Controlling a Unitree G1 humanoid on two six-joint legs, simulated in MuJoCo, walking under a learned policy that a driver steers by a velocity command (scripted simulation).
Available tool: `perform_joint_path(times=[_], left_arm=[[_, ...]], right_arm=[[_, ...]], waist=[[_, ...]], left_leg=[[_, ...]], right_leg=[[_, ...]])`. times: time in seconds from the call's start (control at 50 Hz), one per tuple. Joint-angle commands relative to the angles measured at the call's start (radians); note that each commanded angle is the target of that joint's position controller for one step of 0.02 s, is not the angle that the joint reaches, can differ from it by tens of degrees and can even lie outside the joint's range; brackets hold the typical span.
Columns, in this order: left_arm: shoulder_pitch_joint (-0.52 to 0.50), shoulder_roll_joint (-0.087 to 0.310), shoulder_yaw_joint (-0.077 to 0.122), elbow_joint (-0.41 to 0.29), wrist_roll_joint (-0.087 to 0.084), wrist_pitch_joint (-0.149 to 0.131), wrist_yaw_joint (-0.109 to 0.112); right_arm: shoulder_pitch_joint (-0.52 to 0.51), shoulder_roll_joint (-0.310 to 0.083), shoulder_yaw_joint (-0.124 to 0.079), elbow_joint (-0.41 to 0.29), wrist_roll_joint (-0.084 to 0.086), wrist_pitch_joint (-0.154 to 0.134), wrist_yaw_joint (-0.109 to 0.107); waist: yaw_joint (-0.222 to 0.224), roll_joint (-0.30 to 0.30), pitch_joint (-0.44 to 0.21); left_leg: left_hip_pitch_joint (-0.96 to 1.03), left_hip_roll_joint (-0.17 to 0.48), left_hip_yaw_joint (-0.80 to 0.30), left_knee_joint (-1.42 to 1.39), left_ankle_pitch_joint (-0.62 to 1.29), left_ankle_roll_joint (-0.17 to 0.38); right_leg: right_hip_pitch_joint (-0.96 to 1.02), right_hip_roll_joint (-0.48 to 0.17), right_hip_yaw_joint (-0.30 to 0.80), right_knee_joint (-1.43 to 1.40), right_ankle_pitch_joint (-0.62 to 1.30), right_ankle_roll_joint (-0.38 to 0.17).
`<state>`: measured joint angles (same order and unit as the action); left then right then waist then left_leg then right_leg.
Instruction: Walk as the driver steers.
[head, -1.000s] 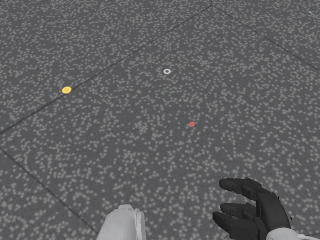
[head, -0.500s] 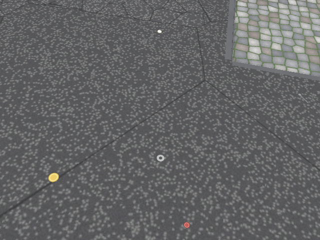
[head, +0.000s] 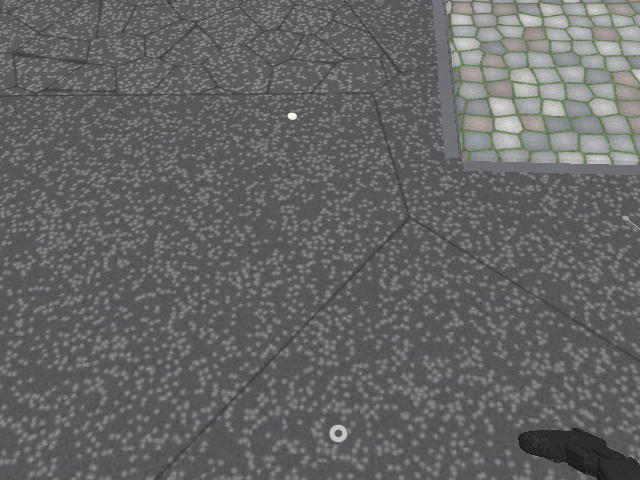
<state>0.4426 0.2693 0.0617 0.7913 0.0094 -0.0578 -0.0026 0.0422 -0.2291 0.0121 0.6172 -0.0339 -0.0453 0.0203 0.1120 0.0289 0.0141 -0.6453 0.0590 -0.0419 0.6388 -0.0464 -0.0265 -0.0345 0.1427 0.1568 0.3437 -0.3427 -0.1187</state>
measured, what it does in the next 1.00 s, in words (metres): walks ahead: left foot, then right foot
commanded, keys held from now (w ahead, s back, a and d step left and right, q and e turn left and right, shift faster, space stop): w+e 0.44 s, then w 0.12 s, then w+q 0.44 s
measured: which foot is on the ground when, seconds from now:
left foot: up 0.00-0.06, down 0.08-0.62, up 0.64-1.00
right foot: down 0.00-0.08, up 0.10-0.58, down 0.60-1.00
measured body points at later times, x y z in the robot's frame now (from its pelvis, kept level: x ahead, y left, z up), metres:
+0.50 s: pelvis +0.26 +0.00 +0.00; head +0.28 +0.00 +0.45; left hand +0.53 +0.16 -0.08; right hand +0.17 -0.26 -0.12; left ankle +0.19 +0.14 -0.74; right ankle +0.36 -0.16 -0.69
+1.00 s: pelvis +0.51 -0.11 +0.00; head +0.53 -0.12 +0.45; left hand +0.57 +0.14 -0.13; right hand +0.58 -0.38 -0.12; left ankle +0.69 -0.02 -0.69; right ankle +0.38 -0.16 -0.74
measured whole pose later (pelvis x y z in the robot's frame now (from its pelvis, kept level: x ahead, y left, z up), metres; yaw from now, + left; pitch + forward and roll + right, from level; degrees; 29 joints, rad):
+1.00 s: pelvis +0.51 -0.11 +0.00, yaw -12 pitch +1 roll -1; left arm 0.41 0.23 0.04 0.85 0.02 -0.09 0.01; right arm 0.19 -0.25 -0.05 0.79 -0.03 -0.01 0.06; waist 0.03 0.04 0.02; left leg -0.67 0.07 0.03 0.78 -0.02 0.04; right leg 0.06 0.04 -0.20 0.21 -0.30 -0.04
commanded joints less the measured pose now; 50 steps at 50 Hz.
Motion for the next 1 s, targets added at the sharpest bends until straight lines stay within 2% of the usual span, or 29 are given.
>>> perform_joint_path(times=[0.02, 0.04, 0.06, 0.08, 0.1, 0.12, 0.14, 0.16, 0.18, 0.2, 0.26, 0.3, 0.42, 0.46, 0.52, 0.56, 0.58, 0.6, 0.62, 0.64, 0.66, 0.68, 0.7, 0.72, 0.74, 0.78, 0.88, 0.94, 1.0], left_arm=[[0.009, 0.176, 0.046, -0.055, 0.005, -0.002, 0.017], [-0.024, 0.187, 0.048, -0.066, 0.005, -0.007, 0.014], [-0.057, 0.184, 0.046, -0.075, -0.004, -0.015, 0.005], [-0.062, 0.121, 0.027, -0.109, -0.016, -0.025, -0.004], [0.044, 0.039, 0.009, -0.139, -0.041, -0.020, -0.001], [0.050, 0.120, 0.015, -0.124, -0.002, -0.004, 0.005], [-0.019, 0.129, 0.019, -0.119, 0.015, 0.007, 0.001], [-0.074, 0.114, 0.015, -0.128, 0.020, 0.011, -0.010], [-0.092, 0.104, 0.015, -0.133, 0.023, 0.019, -0.021], [-0.091, 0.094, 0.012, -0.136, 0.029, 0.032, -0.032], [-0.118, 0.075, 0.009, -0.150, 0.037, 0.058, -0.050], [-0.174, 0.071, 0.007, -0.168, 0.038, 0.063, -0.055], [-0.354, 0.041, -0.010, -0.219, 0.027, 0.057, -0.074], [-0.418, 0.034, -0.015, -0.240, 0.026, 0.053, -0.083], [-0.459, 0.033, -0.018, -0.259, 0.031, 0.047, -0.078], [-0.401, 0.044, -0.010, -0.244, 0.041, 0.036, -0.065], [-0.279, 0.047, -0.003, -0.206, 0.049, 0.023, -0.056], [-0.108, 0.078, 0.013, -0.149, 0.063, 0.012, -0.044], [0.018, 0.192, 0.039, -0.142, 0.081, 0.007, -0.025], [0.048, 0.254, 0.056, -0.139, 0.033, 0.014, -0.010], [0.001, 0.228, 0.051, -0.130, 0.018, 0.013, -0.001], [-0.043, 0.169, 0.033, -0.111, 0.020, 0.005, 0.004], [-0.089, 0.114, 0.015, -0.101, 0.019, -0.002, 0.001], [-0.130, 0.080, 0.003, -0.097, 0.009, -0.009, 0.000], [-0.150, 0.060, -0.004, -0.097, 0.007, -0.016, 0.000], [-0.138, 0.062, -0.004, -0.081, 0.007, -0.035, 0.000], [-0.086, 0.062, 0.000, -0.032, 0.011, -0.048, 0.004], [-0.075, 0.071, 0.003, -0.013, 0.009, -0.051, 0.008], [-0.033, 0.093, 0.010, 0.021, 0.010, -0.047, 0.018]], right_arm=[[-0.037, -0.107, -0.033, -0.086, 0.007, -0.031, -0.012], [0.056, -0.135, -0.045, -0.059, 0.006, -0.036, -0.020], [0.193, -0.166, -0.059, -0.028, 0.000, -0.048, -0.030], [0.356, -0.232, -0.078, -0.020, -0.024, -0.055, -0.049], [0.355, -0.315, -0.098, -0.026, -0.047, -0.040, -0.054], [0.320, -0.262, -0.099, -0.027, -0.025, -0.025, -0.047], [0.266, -0.162, -0.077, -0.033, -0.013, -0.021, -0.042], [0.238, -0.115, -0.064, -0.022, -0.006, -0.024, -0.036], [0.235, -0.108, -0.062, -0.007, -0.005, -0.028, -0.035], [0.245, -0.113, -0.063, 0.011, 0.000, -0.035, -0.036], [0.274, -0.129, -0.072, 0.049, 0.015, -0.060, -0.023], [0.283, -0.141, -0.076, 0.068, 0.014, -0.065, -0.020], [0.319, -0.169, -0.085, 0.118, 0.010, -0.058, -0.016], [0.347, -0.182, -0.089, 0.134, 0.010, -0.054, -0.020], [0.405, -0.201, -0.093, 0.172, 0.010, -0.035, -0.022], [0.422, -0.226, -0.097, 0.195, 0.010, -0.022, -0.024], [0.426, -0.226, -0.092, 0.206, 0.015, -0.016, -0.026], [0.429, -0.202, -0.080, 0.203, 0.020, -0.016, -0.025], [0.447, -0.101, -0.050, 0.138, 0.045, -0.023, -0.009], [0.417, -0.126, -0.063, 0.119, 0.038, -0.019, -0.008], [0.315, -0.166, -0.078, 0.104, 0.030, -0.011, -0.013], [0.291, -0.124, -0.065, 0.104, 0.040, -0.018, -0.009], [0.313, -0.113, -0.064, 0.126, 0.037, -0.015, -0.005], [0.345, -0.113, -0.068, 0.144, 0.020, 0.000, -0.002], [0.382, -0.108, -0.071, 0.170, 0.009, 0.015, 0.003], [0.382, -0.094, -0.077, 0.180, 0.007, 0.029, 0.015], [0.210, -0.067, -0.077, 0.141, 0.005, 0.030, 0.028], [0.111, -0.050, -0.065, 0.110, 0.002, 0.025, 0.041], [0.027, -0.052, -0.060, 0.072, -0.003, 0.024, 0.053]], waist=[[-0.051, -0.132, -0.037], [-0.097, -0.128, -0.079], [-0.176, -0.087, -0.151], [-0.240, 0.002, -0.294], [-0.175, 0.235, -0.382], [-0.155, 0.184, -0.343], [-0.150, 0.066, -0.205], [-0.142, 0.008, -0.118], [-0.128, 0.036, -0.077], [-0.114, 0.070, -0.049], [-0.095, 0.075, -0.029], [-0.097, 0.067, -0.017], [-0.134, 0.060, 0.032], [-0.158, 0.060, 0.051], [-0.179, 0.065, 0.071], [-0.150, 0.073, 0.032], [-0.088, 0.052, -0.035], [-0.014, 0.011, -0.149], [0.023, -0.187, -0.322], [0.024, -0.256, -0.414], [0.019, -0.122, -0.284], [-0.021, -0.104, -0.153], [-0.069, -0.079, -0.081], [-0.110, -0.110, -0.041], [-0.127, -0.132, -0.033], [-0.142, -0.125, -0.022], [-0.118, -0.100, 0.055], [-0.098, -0.102, 0.076], [-0.076, -0.094, 0.101]], left_leg=[[0.162, -0.081, 0.035, -0.109, -0.047, 0.026], [0.291, -0.103, 0.039, -0.134, -0.082, 0.042], [0.484, -0.069, 0.019, -0.183, -0.048, 0.071], [0.725, 0.141, -0.181, -0.196, -0.235, 0.122], [0.942, 0.396, -0.615, -0.276, -0.290, 0.231], [0.880, 0.393, -0.751, -0.319, -0.414, 0.271], [0.752, 0.340, -0.592, -0.334, -0.452, 0.248], [0.637, 0.282, -0.439, -0.360, -0.367, 0.220], [0.570, 0.240, -0.332, -0.387, -0.278, 0.195], [0.516, 0.211, -0.252, -0.411, -0.198, 0.186], [0.473, 0.210, -0.123, -0.449, 0.000, 0.198], [0.480, 0.217, -0.062, -0.478, 0.010, 0.207], [0.521, 0.190, 0.126, -0.481, 0.046, 0.168], [0.534, 0.198, 0.157, -0.484, 0.048, 0.155], [0.612, 0.218, 0.180, -0.441, 0.149, 0.147], [0.664, 0.224, 0.213, -0.296, 0.469, 0.139], [0.644, 0.206, 0.243, -0.131, 0.593, 0.129], [0.518, 0.171, 0.263, 0.082, 0.493, 0.112], [0.187, 0.082, 0.266, 0.438, 0.029, 0.066], [0.019, -0.061, 0.137, 0.689, -0.482, 0.051], [-0.057, -0.019, 0.017, 0.731, -0.410, 0.067], [-0.049, 0.000, -0.005, 0.680, -0.354, 0.075], [-0.003, 0.029, -0.008, 0.587, -0.318, 0.078], [0.049, 0.038, -0.007, 0.535, -0.298, 0.071], [0.100, 0.033, -0.004, 0.518, -0.272, 0.063], [0.088, 0.015, -0.001, 0.512, -0.216, 0.058], [-0.069, 0.027, -0.003, 0.365, -0.037, 0.049], [-0.044, 0.024, 0.048, 0.189, 0.058, 0.059], [-0.017, 0.015, 0.106, 0.059, 0.045, 0.094]], right_leg=[[0.001, -0.232, 0.193, 0.072, 0.723, -0.054], [-0.019, -0.220, 0.193, 0.156, 0.795, -0.035], [-0.079, -0.176, 0.152, 0.322, 0.772, -0.010], [-0.213, -0.131, 0.099, 0.579, 0.498, 0.009], [-0.528, 0.016, -0.033, 0.849, -0.193, 0.045], [-0.645, -0.059, -0.046, 0.970, -0.174, 0.041], [-0.664, -0.105, -0.057, 0.985, -0.079, 0.047], [-0.648, -0.133, -0.068, 0.940, -0.019, 0.056], [-0.629, -0.157, -0.073, 0.905, 0.000, 0.064], [-0.606, -0.173, -0.079, 0.885, 0.005, 0.072], [-0.614, -0.190, -0.093, 0.864, 0.046, 0.084], [-0.662, -0.203, -0.090, 0.832, 0.109, 0.096], [-0.659, -0.218, -0.143, 0.547, 0.305, 0.090], [-0.608, -0.212, -0.186, 0.436, 0.287, 0.071], [-0.550, -0.174, -0.238, 0.315, 0.173, 0.033], [-0.435, -0.112, -0.270, 0.252, 0.073, -0.005], [-0.269, -0.071, -0.273, 0.175, 0.102, -0.026], [-0.004, -0.092, -0.227, 0.160, 0.132, -0.047], [0.339, -0.419, 0.185, 0.124, 0.006, -0.134], [0.381, -0.597, 0.548, -0.021, 0.217, -0.204], [0.293, -0.544, 0.363, 0.009, 0.358, -0.175], [0.146, -0.501, 0.208, -0.002, 0.440, -0.140], [0.032, -0.446, 0.100, -0.041, 0.439, -0.084], [-0.055, -0.408, 0.031, -0.081, 0.422, -0.052], [-0.108, -0.390, -0.013, -0.114, 0.410, -0.039], [-0.120, -0.380, -0.065, -0.163, 0.422, -0.048], [-0.062, -0.373, -0.193, -0.219, 0.431, -0.050], [-0.039, -0.369, -0.268, -0.219, 0.455, -0.041], [0.034, -0.395, -0.309, -0.201, 0.523, -0.028]])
